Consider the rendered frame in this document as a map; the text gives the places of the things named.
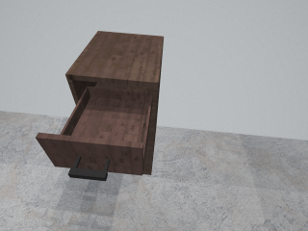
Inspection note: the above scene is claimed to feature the drawer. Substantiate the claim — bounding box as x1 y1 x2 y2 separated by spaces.
36 87 153 176

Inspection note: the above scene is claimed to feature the cabinet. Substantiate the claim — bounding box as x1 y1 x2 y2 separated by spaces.
65 31 164 175

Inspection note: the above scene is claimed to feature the handle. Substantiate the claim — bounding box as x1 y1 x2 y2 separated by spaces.
68 156 111 181

